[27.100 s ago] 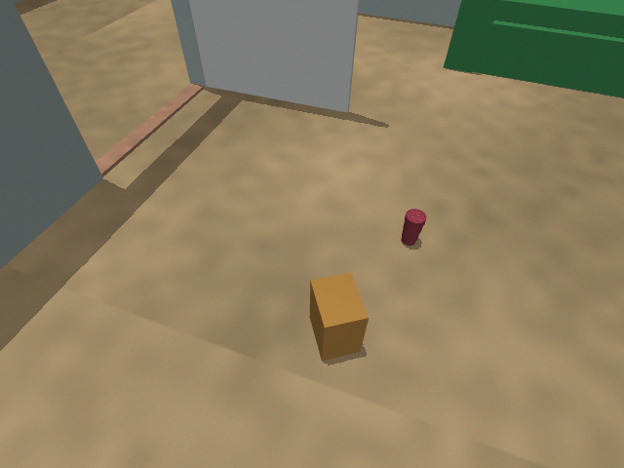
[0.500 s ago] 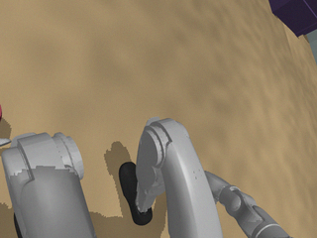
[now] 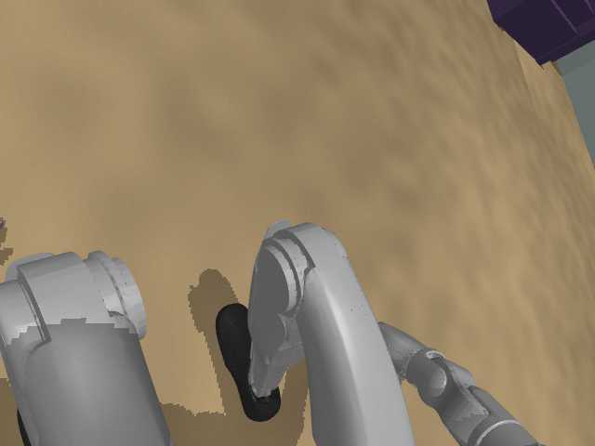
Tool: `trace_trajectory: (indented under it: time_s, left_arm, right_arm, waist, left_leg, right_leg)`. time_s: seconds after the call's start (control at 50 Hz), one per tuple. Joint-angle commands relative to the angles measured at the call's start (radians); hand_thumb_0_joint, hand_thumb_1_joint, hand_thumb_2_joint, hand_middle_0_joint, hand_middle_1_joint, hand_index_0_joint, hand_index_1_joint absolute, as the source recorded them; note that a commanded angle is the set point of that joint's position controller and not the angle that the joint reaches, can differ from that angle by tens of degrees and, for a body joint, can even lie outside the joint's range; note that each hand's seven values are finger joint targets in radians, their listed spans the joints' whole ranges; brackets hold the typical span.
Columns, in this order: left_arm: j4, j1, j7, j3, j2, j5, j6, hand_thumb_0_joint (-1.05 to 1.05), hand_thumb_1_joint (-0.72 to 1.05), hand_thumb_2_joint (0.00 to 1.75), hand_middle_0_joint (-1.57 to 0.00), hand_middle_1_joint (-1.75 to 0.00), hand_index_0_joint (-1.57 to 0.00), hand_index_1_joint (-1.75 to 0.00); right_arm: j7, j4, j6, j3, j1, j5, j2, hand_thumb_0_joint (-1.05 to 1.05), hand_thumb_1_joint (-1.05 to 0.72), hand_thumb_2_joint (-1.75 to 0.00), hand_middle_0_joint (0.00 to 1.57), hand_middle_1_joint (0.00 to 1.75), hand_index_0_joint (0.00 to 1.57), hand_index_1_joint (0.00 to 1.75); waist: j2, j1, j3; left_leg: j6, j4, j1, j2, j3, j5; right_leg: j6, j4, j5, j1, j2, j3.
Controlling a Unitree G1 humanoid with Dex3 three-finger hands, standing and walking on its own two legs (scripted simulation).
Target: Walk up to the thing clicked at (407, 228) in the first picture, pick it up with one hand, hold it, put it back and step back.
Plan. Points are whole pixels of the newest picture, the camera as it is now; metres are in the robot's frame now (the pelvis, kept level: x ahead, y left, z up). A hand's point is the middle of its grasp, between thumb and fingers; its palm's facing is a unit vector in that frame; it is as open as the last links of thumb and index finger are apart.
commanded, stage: settle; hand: left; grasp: from the side
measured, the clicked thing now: out of the picture +0.40 +0.28 -0.19
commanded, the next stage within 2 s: lift in 1.96 s
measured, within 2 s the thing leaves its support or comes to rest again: leaves its support in 0.32 s
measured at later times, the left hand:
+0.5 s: hand out of the picture +0.37 +0.29 -0.14, palm faces +0.37 -0.93 +0.00, open 11.5 cm
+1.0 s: hand out of the picture +0.36 +0.29 -0.03, palm faces +0.34 -0.94 -0.04, open 11.5 cm
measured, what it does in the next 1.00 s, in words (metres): stands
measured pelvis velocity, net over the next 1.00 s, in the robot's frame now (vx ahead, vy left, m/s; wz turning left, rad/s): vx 0.02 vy -0.02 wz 0.12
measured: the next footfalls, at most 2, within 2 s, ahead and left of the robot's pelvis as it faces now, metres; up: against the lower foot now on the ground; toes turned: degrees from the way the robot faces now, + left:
none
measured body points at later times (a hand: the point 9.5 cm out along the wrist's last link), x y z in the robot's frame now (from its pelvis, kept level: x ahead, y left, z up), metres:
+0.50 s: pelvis +0.01 +0.00 +0.01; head +0.19 +0.20 +0.36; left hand +0.34 +0.34 -0.14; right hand +0.21 -0.23 -0.02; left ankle +0.09 +0.13 -0.24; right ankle +0.15 -0.13 -0.24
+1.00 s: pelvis +0.02 -0.02 +0.05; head +0.20 +0.11 +0.44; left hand +0.33 +0.34 -0.02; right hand +0.25 -0.23 -0.05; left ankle +0.09 +0.13 -0.24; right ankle +0.15 -0.14 -0.24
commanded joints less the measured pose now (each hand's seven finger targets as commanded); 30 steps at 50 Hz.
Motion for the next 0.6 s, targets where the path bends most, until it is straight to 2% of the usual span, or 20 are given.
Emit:
trace_trajectory:
  time_s: [0.0,0.04,0.1,0.14,0.16,0.18,0.2,0.22,0.26,0.28,0.3,0.32,0.34,0.36,0.38,0.4,0.48,0.52,0.54,0.58]
  left_arm:
    - [-0.122,-0.13,0.011,0.007,0.154,-0.002,-0.053,0.0,0.39,1.04,-1.01,-1.02,-0.99,-1.04]
    - [-0.115,-0.102,0.014,-0.003,0.132,0.007,-0.051,0.0,0.38,1.14,-1.08,-1.12,-1.04,-1.16]
    - [-0.153,-0.104,0.013,-0.009,0.15,0.012,-0.045,0.0,0.41,1.2,-1.11,-1.18,-1.08,-1.22]
    - [-0.182,-0.103,0.013,-0.014,0.138,0.01,-0.038,0.0,0.39,1.23,-1.13,-1.22,-1.11,-1.25]
    - [-0.197,-0.086,0.014,-0.003,0.14,0.005,-0.032,0.0,0.4,1.24,-1.15,-1.23,-1.12,-1.27]
    - [-0.233,-0.103,0.014,0.001,0.141,-0.003,-0.032,0.0,0.38,1.23,-1.16,-1.24,-1.13,-1.27]
    - [-0.266,-0.122,0.011,-0.021,0.117,-0.01,-0.033,0.0,0.37,1.25,-1.17,-1.26,-1.15,-1.29]
    - [-0.269,-0.084,0.016,0.007,0.132,-0.013,-0.023,0.0,0.35,1.25,-1.18,-1.27,-1.15,-1.3]
    - [-0.363,-0.136,0.017,-0.011,0.136,-0.02,-0.017,0.0,0.32,1.25,-1.19,-1.27,-1.17,-1.31]
    - [-0.399,-0.157,0.013,-0.029,0.103,-0.027,-0.009,0.0,0.31,1.25,-1.21,-1.29,-1.19,-1.33]
    - [-0.449,-0.165,0.013,-0.031,0.103,-0.029,-0.001,0.0,0.29,1.25,-1.21,-1.3,-1.19,-1.33]
    - [-0.493,-0.161,0.015,-0.008,0.136,-0.027,0.006,0.0,0.29,1.25,-1.22,-1.31,-1.2,-1.34]
    - [-0.537,-0.163,0.013,-0.025,0.125,-0.025,0.016,0.0,0.3,1.25,-1.21,-1.31,-1.19,-1.34]
    - [-0.548,-0.154,0.01,-0.055,0.089,-0.024,0.034,0.0,0.28,1.25,-1.23,-1.32,-1.21,-1.35]
    - [-0.572,-0.163,0.008,-0.064,0.069,-0.027,0.047,0.0,0.26,1.25,-1.25,-1.34,-1.23,-1.37]
    - [-0.599,-0.164,0.006,-0.074,0.054,-0.027,0.058,0.0,0.25,1.25,-1.25,-1.34,-1.23,-1.37]
    - [-0.736,-0.191,0.004,-0.067,0.078,-0.023,0.109,0.0,0.2,1.23,-1.27,-1.34,-1.25,-1.37]
    - [-0.741,-0.152,-0.009,-0.105,0.012,-0.028,0.14,0.0,0.22,1.24,-1.28,-1.36,-1.27,-1.39]
    - [-0.707,-0.128,-0.012,-0.133,-0.032,-0.029,0.162,0.0,0.21,1.24,-1.26,-1.35,-1.25,-1.38]
    - [-0.706,-0.114,-0.018,-0.13,-0.06,-0.042,0.193,0.0,0.21,1.22,-1.25,-1.33,-1.24,-1.36]
  right_arm:
    - [-0.025,-0.021,0.005,-0.141,-0.015,-0.004,-0.36,0.0,-0.88,-0.9,0.2,0.3,0.2,0.3]
    - [-0.021,-0.023,0.008,-0.147,-0.015,-0.004,-0.367,0.0,-0.91,-0.91,0.2,0.3,0.2,0.3]
    - [-0.018,-0.026,0.015,-0.15,-0.01,0.001,-0.366,0.0,-0.9,-0.91,0.2,0.3,0.2,0.3]
    - [-0.013,-0.034,0.016,-0.156,-0.012,0.003,-0.363,0.0,-0.91,-0.91,0.2,0.3,0.2,0.3]
    - [-0.012,-0.028,0.016,-0.159,-0.004,0.005,-0.36,0.0,-0.9,-0.91,0.2,0.3,0.2,0.3]
    - [-0.011,-0.029,0.015,-0.162,0.003,0.005,-0.362,0.0,-0.9,-0.91,0.2,0.3,0.2,0.3]
    - [-0.008,-0.039,0.015,-0.169,-0.004,0.009,-0.368,0.0,-0.91,-0.91,0.2,0.3,0.2,0.3]
    - [-0.008,-0.03,0.014,-0.174,0.012,0.011,-0.365,0.0,-0.9,-0.91,0.2,0.3,0.2,0.3]
    - [-0.004,-0.031,0.011,-0.185,0.012,0.021,-0.359,0.0,-0.9,-0.91,0.2,0.3,0.2,0.3]
    - [-0.004,-0.041,0.009,-0.189,0.009,0.023,-0.352,0.0,-0.91,-0.91,0.2,0.3,0.2,0.3]
    - [-0.004,-0.038,0.007,-0.198,0.014,0.029,-0.349,0.0,-0.91,-0.91,0.2,0.3,0.2,0.3]
    - [-0.005,-0.029,0.005,-0.207,0.027,0.032,-0.348,0.0,-0.91,-0.91,0.2,0.3,0.2,0.3]
    - [-0.006,-0.022,0.006,-0.214,0.034,0.036,-0.342,0.0,-0.91,-0.91,0.2,0.3,0.2,0.3]
    - [-0.006,-0.007,0.007,-0.22,0.053,0.042,-0.331,0.0,-0.91,-0.91,0.2,0.3,0.2,0.3]
    - [-0.005,0.007,0.01,-0.229,0.068,0.047,-0.325,0.0,-0.91,-0.91,0.2,0.3,0.2,0.3]
    - [-0.005,0.024,0.013,-0.238,0.085,0.052,-0.32,0.0,-0.91,-0.91,0.2,0.3,0.2,0.3]
    - [-0.012,0.024,0.02,-0.277,0.103,0.08,-0.304,0.0,-0.91,-0.9,0.2,0.3,0.2,0.3]
    - [-0.01,0.031,0.025,-0.297,0.122,0.094,-0.294,0.0,-0.9,-0.9,0.2,0.3,0.2,0.3]
    - [-0.009,0.039,0.026,-0.301,0.131,0.1,-0.281,0.0,-0.9,-0.9,0.2,0.3,0.2,0.3]
    - [-0.012,0.031,0.029,-0.319,0.135,0.117,-0.274,0.0,-0.9,-0.9,0.2,0.3,0.2,0.3]
  waist:
    - [0.562,-0.083,-0.49]
    - [0.575,-0.08,-0.492]
    - [0.602,-0.07,-0.492]
    - [0.599,-0.068,-0.507]
    - [0.611,-0.055,-0.524]
    - [0.625,-0.059,-0.543]
    - [0.627,-0.067,-0.541]
    - [0.626,-0.05,-0.563]
    - [0.635,-0.052,-0.582]
    - [0.629,-0.061,-0.599]
    - [0.636,-0.057,-0.614]
    - [0.666,-0.04,-0.638]
    - [0.681,-0.04,-0.65]
    - [0.672,-0.045,-0.665]
    - [0.679,-0.047,-0.662]
    - [0.692,-0.043,-0.664]
    - [0.735,-0.007,-0.71]
    - [0.739,-0.004,-0.717]
    - [0.698,-0.009,-0.723]
    - [0.653,0.01,-0.731]
  left_leg:
    - [-0.019,-0.376,0.355,0.059,0.13,0.036]
    - [-0.03,-0.396,0.389,0.064,0.114,0.055]
    - [-0.03,-0.399,0.381,0.062,0.12,0.051]
    - [-0.029,-0.397,0.378,0.06,0.125,0.048]
    - [-0.031,-0.396,0.401,0.06,0.128,0.069]
    - [-0.032,-0.396,0.408,0.059,0.128,0.08]
    - [-0.031,-0.398,0.4,0.057,0.129,0.073]
    - [-0.03,-0.395,0.416,0.057,0.134,0.094]
    - [-0.024,-0.39,0.4,0.052,0.148,0.077]
    - [-0.022,-0.386,0.4,0.05,0.155,0.076]
    - [-0.021,-0.391,0.408,0.051,0.16,0.068]
    - [-0.021,-0.396,0.417,0.05,0.167,0.08]
    - [-0.021,-0.404,0.426,0.049,0.168,0.071]
    - [-0.021,-0.407,0.437,0.051,0.17,0.073]
    - [-0.022,-0.42,0.436,0.051,0.17,0.053]
    - [-0.024,-0.434,0.446,0.051,0.171,0.043]
    - [-0.025,-0.475,0.463,0.048,0.178,0.025]
    - [-0.028,-0.487,0.47,0.042,0.181,0.048]
    - [-0.023,-0.478,0.456,0.039,0.189,0.06]
    - [-0.016,-0.484,0.433,0.034,0.197,0.063]
  right_leg:
    - [-0.07,-0.151,0.108,0.184,0.012,-0.15]
    - [-0.071,-0.137,0.116,0.174,0.007,-0.16]
    - [-0.073,-0.133,0.114,0.173,0.005,-0.154]
    - [-0.072,-0.139,0.112,0.181,0.004,-0.152]
    - [-0.073,-0.137,0.126,0.181,0.005,-0.146]
    - [-0.074,-0.136,0.136,0.186,0.005,-0.145]
    - [-0.073,-0.137,0.135,0.187,0.002,-0.145]
    - [-0.073,-0.139,0.15,0.202,0.004,-0.14]
    - [-0.076,-0.149,0.144,0.198,0.003,-0.129]
    - [-0.075,-0.159,0.145,0.208,0.004,-0.124]
    - [-0.077,-0.165,0.139,0.203,0.002,-0.119]
    - [-0.08,-0.163,0.148,0.214,0.002,-0.11]
    - [-0.081,-0.167,0.143,0.208,0.001,-0.106]
    - [-0.083,-0.17,0.143,0.2,-0.001,-0.101]
    - [-0.085,-0.172,0.123,0.18,-0.003,-0.098]
    - [-0.088,-0.172,0.114,0.169,-0.006,-0.092]
    - [-0.096,-0.166,0.097,0.121,-0.017,-0.072]
    - [-0.1,-0.163,0.116,0.102,-0.02,-0.066]
    - [-0.099,-0.174,0.123,0.116,-0.02,-0.057]
    - [-0.097,-0.191,0.119,0.118,-0.024,-0.047]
